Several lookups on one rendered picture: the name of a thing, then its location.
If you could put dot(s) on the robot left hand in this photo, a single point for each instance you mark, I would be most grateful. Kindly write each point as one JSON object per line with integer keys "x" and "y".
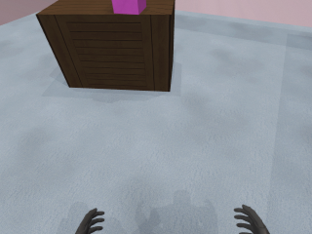
{"x": 88, "y": 221}

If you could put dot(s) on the pedestal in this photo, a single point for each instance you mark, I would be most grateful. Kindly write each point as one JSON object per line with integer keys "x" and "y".
{"x": 98, "y": 49}

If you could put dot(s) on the robot right hand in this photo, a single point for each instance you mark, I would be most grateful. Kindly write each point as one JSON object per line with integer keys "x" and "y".
{"x": 255, "y": 223}

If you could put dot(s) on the carton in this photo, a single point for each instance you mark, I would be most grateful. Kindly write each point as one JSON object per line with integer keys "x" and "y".
{"x": 128, "y": 7}

